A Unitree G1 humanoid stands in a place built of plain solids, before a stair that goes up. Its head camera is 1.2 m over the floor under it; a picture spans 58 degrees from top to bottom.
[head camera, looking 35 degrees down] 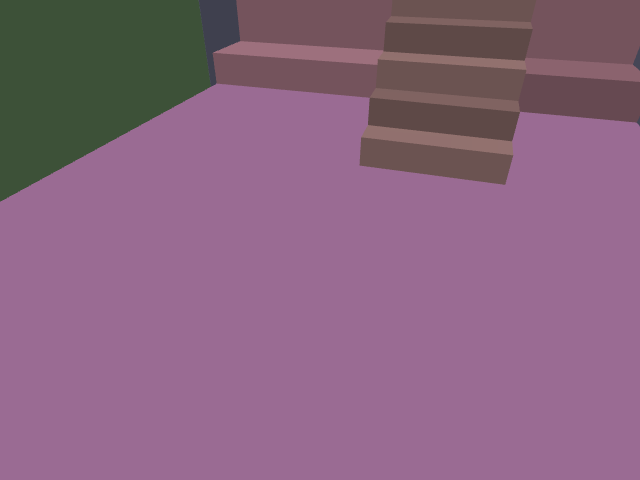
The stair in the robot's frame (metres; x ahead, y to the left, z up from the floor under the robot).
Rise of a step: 0.19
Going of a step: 0.19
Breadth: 0.88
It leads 17 degrees to the right of straight ahead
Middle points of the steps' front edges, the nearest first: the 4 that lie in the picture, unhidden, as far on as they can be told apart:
2.41 -0.67 0.19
2.59 -0.73 0.38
2.78 -0.79 0.56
2.96 -0.84 0.75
